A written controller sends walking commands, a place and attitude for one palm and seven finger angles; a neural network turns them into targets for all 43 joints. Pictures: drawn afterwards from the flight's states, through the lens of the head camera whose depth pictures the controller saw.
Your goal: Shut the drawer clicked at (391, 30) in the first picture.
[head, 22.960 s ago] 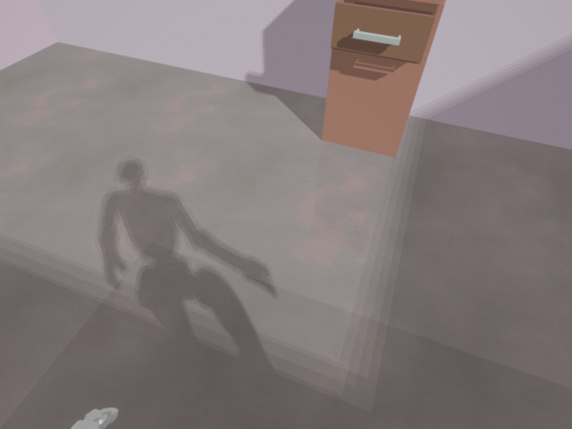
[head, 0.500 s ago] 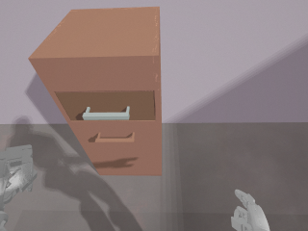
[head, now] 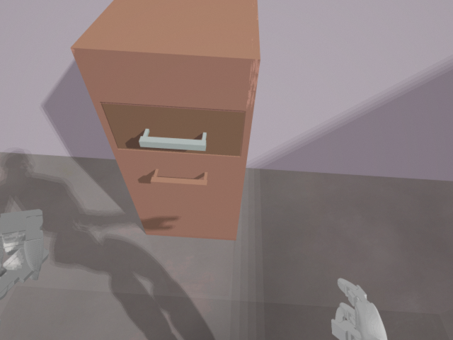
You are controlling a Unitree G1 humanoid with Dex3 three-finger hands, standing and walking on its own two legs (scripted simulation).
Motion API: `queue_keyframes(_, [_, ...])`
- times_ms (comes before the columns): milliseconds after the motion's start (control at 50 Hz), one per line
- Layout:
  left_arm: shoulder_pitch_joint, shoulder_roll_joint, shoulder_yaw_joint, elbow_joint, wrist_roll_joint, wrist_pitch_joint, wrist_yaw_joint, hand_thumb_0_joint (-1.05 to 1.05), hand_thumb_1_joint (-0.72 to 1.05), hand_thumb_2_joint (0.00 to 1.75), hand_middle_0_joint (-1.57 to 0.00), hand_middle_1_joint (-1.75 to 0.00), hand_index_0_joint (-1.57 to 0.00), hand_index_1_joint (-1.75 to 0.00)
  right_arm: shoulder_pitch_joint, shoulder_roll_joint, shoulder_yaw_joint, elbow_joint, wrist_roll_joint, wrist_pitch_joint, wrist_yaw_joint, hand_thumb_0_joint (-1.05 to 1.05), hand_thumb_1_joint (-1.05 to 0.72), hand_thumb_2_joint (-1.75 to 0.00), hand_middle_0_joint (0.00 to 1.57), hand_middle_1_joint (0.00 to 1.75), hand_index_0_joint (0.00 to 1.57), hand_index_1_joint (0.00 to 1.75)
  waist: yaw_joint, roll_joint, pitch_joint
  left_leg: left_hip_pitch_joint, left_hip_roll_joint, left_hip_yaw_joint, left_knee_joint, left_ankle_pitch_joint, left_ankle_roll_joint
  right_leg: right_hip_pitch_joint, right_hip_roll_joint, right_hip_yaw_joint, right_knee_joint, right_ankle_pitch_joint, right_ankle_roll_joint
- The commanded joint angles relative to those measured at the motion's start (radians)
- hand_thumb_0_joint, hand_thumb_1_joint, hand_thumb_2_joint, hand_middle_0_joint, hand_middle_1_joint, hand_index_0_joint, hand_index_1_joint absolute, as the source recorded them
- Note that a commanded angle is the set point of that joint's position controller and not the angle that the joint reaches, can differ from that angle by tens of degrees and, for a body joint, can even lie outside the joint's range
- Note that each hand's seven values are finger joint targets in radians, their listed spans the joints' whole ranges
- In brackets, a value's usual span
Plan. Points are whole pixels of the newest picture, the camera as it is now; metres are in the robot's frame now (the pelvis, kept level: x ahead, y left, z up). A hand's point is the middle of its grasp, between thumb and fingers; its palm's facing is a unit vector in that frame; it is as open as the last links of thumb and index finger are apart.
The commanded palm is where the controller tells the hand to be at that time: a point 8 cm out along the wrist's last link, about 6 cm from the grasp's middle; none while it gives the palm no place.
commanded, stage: step back with the hand held close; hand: left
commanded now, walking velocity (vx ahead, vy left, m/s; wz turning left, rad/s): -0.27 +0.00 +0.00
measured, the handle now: (174, 138) +0.64 +0.19 -0.08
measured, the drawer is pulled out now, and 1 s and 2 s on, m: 0.00 0.00 0.00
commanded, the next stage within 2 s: stop stepping back and stand still in 0.70 s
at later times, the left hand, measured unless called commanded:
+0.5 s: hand out of the picture +0.11 +0.24 +0.17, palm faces +0.36 -0.81 -0.46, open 3.2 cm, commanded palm +0.04 +0.29 +0.18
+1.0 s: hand out of the picture +0.01 +0.22 +0.18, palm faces +0.23 -0.84 -0.49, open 3.2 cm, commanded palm -0.05 +0.28 +0.18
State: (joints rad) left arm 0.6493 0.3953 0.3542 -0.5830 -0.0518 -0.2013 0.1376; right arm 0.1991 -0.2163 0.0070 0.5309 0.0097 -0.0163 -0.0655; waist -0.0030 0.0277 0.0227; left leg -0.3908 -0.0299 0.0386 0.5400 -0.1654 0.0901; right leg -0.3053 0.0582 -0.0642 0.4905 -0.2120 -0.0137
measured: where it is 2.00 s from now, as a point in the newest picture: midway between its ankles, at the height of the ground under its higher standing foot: outside the picture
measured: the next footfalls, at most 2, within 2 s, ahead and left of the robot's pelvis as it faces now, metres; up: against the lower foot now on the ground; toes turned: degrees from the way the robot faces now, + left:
left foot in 0.62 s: -0.01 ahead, +0.12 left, +0.00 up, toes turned +3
right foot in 0.98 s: -0.22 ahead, -0.11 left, +0.00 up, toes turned -5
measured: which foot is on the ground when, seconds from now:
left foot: down 0.00-0.46, up 0.48-0.60, down 0.62-1.00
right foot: down 0.00-0.62, up 0.64-0.96, down 0.98-1.00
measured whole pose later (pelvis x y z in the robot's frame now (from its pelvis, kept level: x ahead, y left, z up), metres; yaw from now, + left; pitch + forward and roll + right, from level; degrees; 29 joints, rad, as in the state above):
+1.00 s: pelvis -0.19 +0.00 +0.00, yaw -2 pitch +2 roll -2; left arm 0.65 0.49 0.44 -0.70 -0.08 -0.22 0.11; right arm 0.18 -0.11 0.04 0.56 -0.02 -0.12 -0.02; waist -0.04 -0.04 0.02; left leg -0.49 0.08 0.06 0.45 -0.09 0.00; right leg -0.15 0.03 -0.06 0.44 -0.40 -0.02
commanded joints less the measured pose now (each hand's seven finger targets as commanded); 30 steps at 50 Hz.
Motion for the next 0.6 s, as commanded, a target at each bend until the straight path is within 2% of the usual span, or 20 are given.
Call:
queue_keyframes(0, [-0.049,0.16,0.14,-0.25,0.019,-0.084,0.025,0.0,0.9,0.9,-1.4,-1.6,-1.4,-1.6,-0.089,-0.147,-0.06,-0.165,-0.007,-0.075,-0.015,0.0,-0.9,-0.9,0.2,0.3,0.2,0.3,-0.003,0.128,-0.085,-0.307,0.237,-0.327,-0.356,-0.503,0.03,0.304,-0.013,0.111,0.138,-0.046,0.018])
queue_keyframes(20, [-0.046,0.174,0.155,-0.258,0.022,-0.085,0.024,0.0,0.9,0.9,-1.4,-1.6,-1.4,-1.6,-0.093,-0.149,-0.063,-0.166,-0.01,-0.082,-0.017,0.0,-0.9,-0.9,0.2,0.3,0.2,0.3,0.001,0.148,-0.098,-0.315,0.248,-0.338,-0.365,-0.515,0.034,0.318,-0.002,0.113,0.165,-0.027,0.022])
queue_keyframes(60, [-0.036,0.169,0.163,-0.248,0.02,-0.086,0.02,0.0,0.9,0.9,-1.4,-1.6,-1.4,-1.6,-0.087,-0.142,-0.063,-0.164,-0.014,-0.086,-0.016,0.0,-0.9,-0.9,0.2,0.3,0.2,0.3,-0.002,0.105,-0.101,-0.311,0.25,-0.33,-0.337,-0.46,0.038,0.314,-0.003,0.128,0.174,0.003,0.019])
queue_keyframes(100, [-0.032,0.165,0.168,-0.228,0.021,-0.094,0.011,0.0,0.9,0.9,-1.4,-1.6,-1.4,-1.6,-0.092,-0.146,-0.067,-0.161,-0.013,-0.092,-0.01,0.0,-0.9,-0.9,0.2,0.3,0.2,0.3,-0.007,0.079,-0.083,-0.342,0.251,-0.332,-0.328,-0.477,0.044,0.317,0.005,0.141,0.183,-0.007,0.019])
queue_keyframes(160, [-0.014,0.161,0.168,-0.233,-0.001,-0.111,0.003,0.0,0.9,0.9,-1.4,-1.6,-1.4,-1.6,-0.081,-0.143,-0.07,-0.135,-0.011,-0.094,-0.005,0.0,-0.9,-0.9,0.2,0.3,0.2,0.3,-0.012,0.004,-0.145,-0.187,0.21,-0.272,-0.221,-0.225,0.023,0.242,-0.023,0.187,0.114,0.109,0.009])
queue_keyframes(220, [-0.015,0.164,0.171,-0.272,0.001,-0.12,-0.004,0.0,0.9,0.9,-1.4,-1.6,-1.4,-1.6,-0.089,-0.152,-0.08,-0.14,-0.009,-0.097,0.001,0.0,-0.9,-0.9,0.2,0.3,0.2,0.3,-0.008,0.059,-0.19,-0.197,0.216,-0.258,-0.215,-0.294,0.023,0.249,-0.023,0.2,0.143,0.066,0.009])
queue_keyframes(260, [-0.015,0.17,0.175,-0.279,0.002,-0.121,-0.004,0.0,0.9,0.9,-1.4,-1.6,-1.4,-1.6,-0.093,-0.149,-0.078,-0.142,-0.011,-0.095,0.002,0.0,-0.9,-0.9,0.2,0.3,0.2,0.3,-0.01,0.067,-0.175,-0.249,0.226,-0.272,-0.232,-0.369,0.029,0.256,-0.024,0.207,0.158,0.013,0.006])
queue_keyframes(320, [-0.035,0.196,0.204,-0.299,0.011,-0.124,-0.001,0.0,0.9,0.9,-1.4,-1.6,-1.4,-1.6,-0.1,-0.156,-0.083,-0.144,-0.015,-0.092,-0.002,0.0,-0.9,-0.9,0.2,0.3,0.2,0.3,-0.013,0.077,-0.126,-0.325,0.223,-0.278,-0.24,-0.503,0.02,0.23,-0.024,0.233,0.14,-0.122,-0.012])
queue_keyframes(340, [-0.039,0.185,0.198,-0.289,0.012,-0.123,-0.001,0.0,0.9,0.9,-1.4,-1.6,-1.4,-1.6,-0.099,-0.148,-0.08,-0.141,-0.019,-0.088,-0.003,0.0,-0.9,-0.9,0.2,0.3,0.2,0.3,-0.014,0.076,-0.104,-0.346,0.216,-0.271,-0.233,-0.531,0.014,0.21,-0.033,0.244,0.127,-0.182,-0.022])
queue_keyframes(380, [-0.041,0.187,0.203,-0.273,0.013,-0.125,0.002,0.0,0.9,0.9,-1.4,-1.6,-1.4,-1.6,-0.096,-0.137,-0.082,-0.141,-0.021,-0.082,-0.001,0.0,-0.9,-0.9,0.2,0.3,0.2,0.3,-0.017,0.021,-0.077,-0.311,0.169,-0.226,-0.131,-0.506,-0.014,0.101,-0.085,0.33,0.015,-0.306,-0.053])
queue_keyframes(400, [-0.04,0.186,0.194,-0.262,0.009,-0.127,0.005,0.0,0.9,0.9,-1.4,-1.6,-1.4,-1.6,-0.084,-0.128,-0.085,-0.134,-0.019,-0.077,0.004,0.0,-0.9,-0.9,0.2,0.3,0.2,0.3,-0.02,-0.038,-0.072,-0.204,0.12,-0.185,0.001,-0.425,-0.046,-0.037,-0.154,0.407,-0.094,-0.382,-0.087])
queue_keyframes(420, [-0.043,0.198,0.198,-0.266,-0.004,-0.134,0.014,0.0,0.9,0.9,-1.4,-1.6,-1.4,-1.6,-0.062,-0.12,-0.09,-0.114,-0.019,-0.073,0.01,0.0,-0.9,-0.9,0.2,0.3,0.2,0.3,-0.027,-0.107,-0.104,-0.047,0.062,-0.133,0.175,-0.313,-0.088,-0.179,-0.259,0.492,-0.21,-0.387,-0.136])
queue_keyframes(440, [-0.052,0.177,0.171,-0.239,-0.007,-0.136,0.024,0.0,0.9,0.9,-1.4,-1.6,-1.4,-1.6,-0.056,-0.1,-0.091,-0.097,-0.015,-0.066,0.018,0.0,-0.9,-0.9,0.2,0.3,0.2,0.3,-0.034,-0.174,-0.116,0.032,0.029,-0.1,0.324,-0.233,-0.106,-0.236,-0.352,0.529,-0.266,-0.304,-0.171])
queue_keyframes(460, [-0.053,0.164,0.158,-0.226,-0.007,-0.137,0.032,0.0,0.9,0.9,-1.4,-1.6,-1.4,-1.6,-0.062,-0.099,-0.094,-0.092,-0.012,-0.06,0.024,0.0,-0.9,-0.9,0.2,0.3,0.2,0.3,-0.036,-0.187,-0.135,0.043,0.025,-0.104,0.418,-0.225,-0.104,-0.22,-0.38,0.492,-0.261,-0.168,-0.182])
queue_keyframes(480, [-0.041,0.164,0.163,-0.197,-0.006,-0.129,0.033,0.0,0.9,0.9,-1.4,-1.6,-1.4,-1.6,-0.072,-0.089,-0.092,-0.096,-0.008,-0.051,0.024,0.0,-0.9,-0.9,0.2,0.3,0.2,0.3,-0.034,-0.2,-0.143,0.024,0.025,-0.097,0.455,-0.248,-0.1,-0.205,-0.367,0.44,-0.252,-0.123,-0.172])
queue_keyframes(500, [-0.042,0.168,0.167,-0.186,-0.004,-0.121,0.033,0.0,0.9,0.9,-1.4,-1.6,-1.4,-1.6,-0.077,-0.084,-0.091,-0.102,-0.004,-0.043,0.022,0.0,-0.9,-0.9,0.2,0.3,0.2,0.3,-0.029,-0.204,-0.117,0.028,0.032,-0.092,0.434,-0.268,-0.099,-0.22,-0.339,0.384,-0.242,-0.113,-0.153])
queue_keyframes(520, [-0.05,0.166,0.157,-0.191,-0.002,-0.119,0.032,0.0,0.9,0.9,-1.4,-1.6,-1.4,-1.6,-0.086,-0.085,-0.084,-0.104,-0.006,-0.043,0.018,0.0,-0.9,-0.9,0.2,0.3,0.2,0.3,-0.027,-0.171,-0.089,0.034,0.041,-0.097,0.327,-0.263,-0.095,-0.207,-0.304,0.337,-0.211,-0.06,-0.134])
queue_keyframes(540, [-0.043,0.176,0.162,-0.188,0.006,-0.119,0.033,0.0,0.9,0.9,-1.4,-1.6,-1.4,-1.6,-0.086,-0.084,-0.077,-0.098,-0.007,-0.041,0.011,0.0,-0.9,-0.9,0.2,0.3,0.2,0.3,-0.029,-0.139,-0.055,0.058,0.051,-0.093,0.148,-0.231,-0.09,-0.202,-0.255,0.297,-0.165,-0.024,-0.099])
queue_keyframes(560, [-0.042,0.172,0.148,-0.21,0.003,-0.123,0.031,0.0,0.9,0.9,-1.4,-1.6,-1.4,-1.6,-0.081,-0.09,-0.068,-0.091,-0.003,-0.044,0.005,0.0,-0.9,-0.9,0.2,0.3,0.2,0.3,-0.035,-0.055,-0.049,0.075,0.048,-0.075,-0.062,-0.164,-0.084,-0.167,-0.193,0.24,-0.071,-0.007,-0.059])
queue_keyframes(580, [-0.052,0.174,0.143,-0.24,0.002,-0.133,0.03,0.0,0.9,0.9,-1.4,-1.6,-1.4,-1.6,-0.091,-0.111,-0.071,-0.09,-0.002,-0.056,-0.004,0.0,-0.9,-0.9,0.2,0.3,0.2,0.3,-0.032,0.113,-0.043,0.0,0.135,-0.165,-0.217,-0.119,-0.041,-0.096,-0.099,0.184,0.102,0.021,-0.021])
